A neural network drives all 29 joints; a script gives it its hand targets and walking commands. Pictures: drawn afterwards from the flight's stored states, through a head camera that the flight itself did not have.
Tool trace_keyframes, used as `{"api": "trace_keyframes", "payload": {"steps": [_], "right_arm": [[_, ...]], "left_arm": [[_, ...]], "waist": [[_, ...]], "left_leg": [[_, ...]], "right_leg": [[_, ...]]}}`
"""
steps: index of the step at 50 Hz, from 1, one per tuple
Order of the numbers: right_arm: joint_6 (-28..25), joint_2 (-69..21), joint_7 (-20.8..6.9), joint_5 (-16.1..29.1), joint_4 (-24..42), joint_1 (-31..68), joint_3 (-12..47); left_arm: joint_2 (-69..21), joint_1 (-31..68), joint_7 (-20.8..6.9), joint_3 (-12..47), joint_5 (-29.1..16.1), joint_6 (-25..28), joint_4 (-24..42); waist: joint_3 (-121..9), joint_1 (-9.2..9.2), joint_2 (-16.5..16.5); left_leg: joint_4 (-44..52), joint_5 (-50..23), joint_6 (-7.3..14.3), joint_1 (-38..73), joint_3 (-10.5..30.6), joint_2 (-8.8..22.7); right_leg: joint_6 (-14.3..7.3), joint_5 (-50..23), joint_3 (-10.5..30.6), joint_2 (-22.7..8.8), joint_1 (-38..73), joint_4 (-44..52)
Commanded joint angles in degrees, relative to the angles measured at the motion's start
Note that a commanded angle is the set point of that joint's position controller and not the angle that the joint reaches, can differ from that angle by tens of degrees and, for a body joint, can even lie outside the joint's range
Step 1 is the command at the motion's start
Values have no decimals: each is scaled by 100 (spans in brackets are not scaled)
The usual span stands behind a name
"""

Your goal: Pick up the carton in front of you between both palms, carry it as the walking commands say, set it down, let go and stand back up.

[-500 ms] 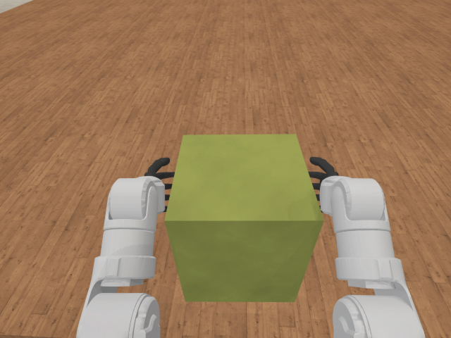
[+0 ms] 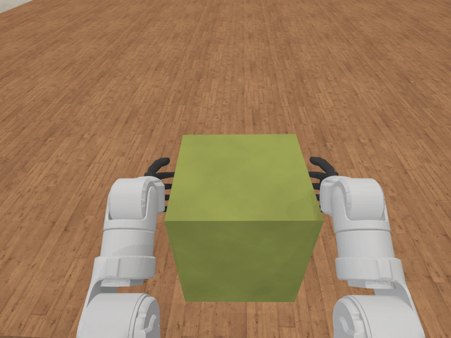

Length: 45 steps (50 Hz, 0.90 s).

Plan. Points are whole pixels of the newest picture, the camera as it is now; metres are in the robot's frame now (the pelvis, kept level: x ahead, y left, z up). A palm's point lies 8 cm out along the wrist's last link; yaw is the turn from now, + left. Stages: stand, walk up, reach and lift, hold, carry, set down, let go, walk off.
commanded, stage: carry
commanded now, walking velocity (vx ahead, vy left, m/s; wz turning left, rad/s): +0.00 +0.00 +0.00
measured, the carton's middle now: (239, 219) +0.35 +0.00 +0.05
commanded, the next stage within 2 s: none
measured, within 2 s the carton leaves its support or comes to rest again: neither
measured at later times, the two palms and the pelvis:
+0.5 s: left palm (153, 158) +0.39 +0.15 +0.17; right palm (329, 156) +0.39 -0.15 +0.17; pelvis +0.04 +0.00 +0.00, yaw +0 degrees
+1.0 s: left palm (168, 98) +0.61 +0.16 +0.16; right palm (294, 92) +0.64 -0.14 +0.16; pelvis +0.24 +0.00 +0.00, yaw -1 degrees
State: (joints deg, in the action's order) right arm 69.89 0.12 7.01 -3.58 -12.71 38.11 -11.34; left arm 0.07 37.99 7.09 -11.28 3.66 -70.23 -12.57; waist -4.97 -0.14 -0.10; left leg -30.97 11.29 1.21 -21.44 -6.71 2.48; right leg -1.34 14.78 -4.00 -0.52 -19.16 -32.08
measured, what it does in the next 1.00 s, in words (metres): walks ahead: right foot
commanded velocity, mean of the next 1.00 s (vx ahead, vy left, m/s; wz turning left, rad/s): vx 0.39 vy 0.00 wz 0.00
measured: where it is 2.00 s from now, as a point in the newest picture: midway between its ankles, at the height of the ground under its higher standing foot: (225, 221)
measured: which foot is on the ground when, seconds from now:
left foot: down 0.00-0.76, up 0.78-1.00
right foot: down 0.00-0.58, up 0.60-0.72, down 0.74-1.00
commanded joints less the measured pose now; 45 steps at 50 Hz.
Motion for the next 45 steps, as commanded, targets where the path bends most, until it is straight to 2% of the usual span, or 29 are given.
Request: {"api": "trace_keyframes", "payload": {"steps": [1,12,14,16,17,18,21,24,25,26,27,28,29,30,31,32,33,34,35,36,37,38,39,40,41,42,44,45], "right_arm": [[-149,-6431,-1360,2433,672,4165,3220],[-150,-6432,-1359,2435,674,4164,3223],[-152,-6437,-1349,2484,808,4317,3268],[-123,-6397,-1314,2568,1023,4568,3332],[-97,-6358,-1291,2613,1133,4693,3370],[-61,-6316,-1267,2661,1243,4813,3413],[81,-6032,-1181,2749,1425,4958,3407],[328,-5719,-1130,2707,1159,4824,3181],[406,-5639,-1128,2673,1031,4822,3104],[477,-5570,-1130,2636,863,4817,3007],[538,-5502,-1134,2587,678,4789,2889],[585,-5438,-1135,2526,478,4731,2752],[607,-5389,-1130,2472,305,4690,2609],[623,-5381,-1125,2445,210,4698,2494],[633,-5442,-1123,2439,248,4842,2444],[631,-5548,-1121,2477,318,5045,2449],[615,-5667,-1125,2532,410,5219,2476],[592,-5803,-1137,2585,509,5385,2509],[565,-5958,-1150,2656,662,5625,2580],[542,-6119,-1162,2739,796,5867,2667],[526,-6273,-1171,2797,834,5884,2742],[535,-6328,-1189,2814,837,5938,2745],[560,-6392,-1219,2827,878,6114,2730],[547,-6458,-1214,2824,897,6299,2777],[541,-6432,-1196,2796,849,6156,2775],[538,-6427,-1162,2748,861,5961,2765],[557,-6381,-1076,2618,988,5648,2726],[564,-6294,-1018,2548,1089,5529,2735]], "left_arm": [[-6401,4207,-1354,3215,-2422,183,704],[-6398,4204,-1355,3215,-2421,183,705],[-6379,4347,-1344,3266,-2474,187,828],[-6336,4563,-1303,3342,-2556,162,1060],[-6293,4696,-1273,3380,-2601,134,1193],[-6234,4815,-1239,3410,-2637,99,1321],[-5869,4931,-1131,3339,-2667,-42,1533],[-5594,4809,-1058,3173,-2597,-281,1325],[-5501,4812,-1047,3095,-2557,-352,1230],[-5436,4816,-1043,3014,-2526,-420,1109],[-5402,4830,-1045,2932,-2506,-483,986],[-5401,4880,-1053,2855,-2499,-543,856],[-5421,5029,-1071,2771,-2503,-606,754],[-5458,5150,-1093,2693,-2511,-651,611],[-5539,5285,-1115,2630,-2512,-668,482],[-5636,5375,-1135,2555,-2495,-672,329],[-5749,5343,-1151,2477,-2470,-666,177],[-5855,5269,-1162,2396,-2429,-652,40],[-5969,5239,-1170,2339,-2406,-628,12],[-6064,5220,-1169,2310,-2396,-603,32],[-6077,5248,-1155,2266,-2368,-575,96],[-6004,5005,-1128,2170,-2298,-549,-19],[-5880,5035,-1095,2112,-2209,-487,67],[-5865,5299,-1083,2179,-2208,-480,424],[-5955,5495,-1080,2373,-2328,-489,692],[-6048,5710,-1081,2539,-2490,-485,1029],[-6154,6008,-1077,2786,-2724,-472,1575],[-6173,6063,-1080,2879,-2796,-472,1780]], "waist": [[-2123,-2,-1],[-2125,-2,0],[-2086,-31,14],[-1869,-35,43],[-1736,-42,55],[-1660,-49,106],[-1882,29,339],[-1826,66,446],[-1749,51,478],[-1696,19,390],[-1640,-31,100],[-1612,-105,-492],[-1650,-223,-1184],[-1585,-339,-1459],[-1497,-477,-1354],[-1504,-553,-1152],[-1591,-550,-1023],[-1702,-488,-997],[-1791,-348,-984],[-1878,-92,-849],[-2083,237,-489],[-2136,533,822],[-1920,464,2147],[-1857,455,1463],[-1862,506,865],[-1958,532,436],[-2145,587,499],[-2172,587,588]], "left_leg": [[350,-661,98,1010,650,657],[340,-670,90,1011,638,659],[513,312,109,954,637,613],[730,1962,141,729,690,550],[740,2385,164,587,732,535],[669,2397,170,513,702,498],[172,1620,141,471,395,301],[-148,1510,147,215,244,186],[-181,1377,166,252,228,183],[-101,1263,207,408,311,234],[118,1167,302,714,634,428],[417,761,492,1259,1230,783],[545,121,828,1992,2007,1252],[602,-442,1157,2549,2587,1606],[624,-828,1354,2885,2805,1747],[583,-1001,1400,3020,2806,1800],[557,-905,1315,2965,2643,1798],[571,-634,1155,2693,2306,1718],[528,-356,948,2129,1771,1521],[229,-123,667,1209,1052,1213],[-491,-288,382,202,403,855],[-2228,311,-24,-982,-213,252],[-3270,1970,-213,-2687,-84,-408],[-4131,2244,-33,-3116,434,-128],[-4647,2073,50,-3444,504,-2],[-4948,1900,120,-3723,535,49],[-5461,1841,225,-4172,552,65],[-5618,1831,250,-4356,498,38]], "right_leg": [[-143,-803,612,-708,517,479],[-145,-824,603,-713,523,476],[-160,146,600,-679,430,662],[-195,1781,669,-622,252,927],[-230,2217,751,-636,183,1019],[-267,2287,824,-677,199,1067],[-371,1923,1027,-835,641,1128],[-513,2033,1283,-1034,836,1034],[-529,1780,1233,-1034,741,873],[-493,1383,1040,-941,569,593],[-388,925,673,-733,204,66],[-234,630,163,-415,-435,-723],[-54,778,-199,-141,-1278,-1432],[16,1298,-292,-8,-2106,-1628],[5,1710,-215,38,-2627,-1672],[-26,1846,-105,-3,-2770,-1634],[-54,1734,-65,-41,-2605,-1464],[-79,1506,-112,-42,-2150,-1156],[-123,1041,-273,58,-1299,-669],[-194,507,-527,247,70,21],[-289,139,-509,332,1704,325],[-600,1042,1491,-755,2721,1259],[-1310,-81,3987,-1962,3568,1688],[-1678,-957,3928,-2191,3678,1373],[-1687,-1807,3412,-2103,3747,1049],[-1516,-2126,2904,-1941,3934,858],[-1225,-1987,2356,-1696,4203,703],[-1159,-1860,2220,-1609,4265,669]]}}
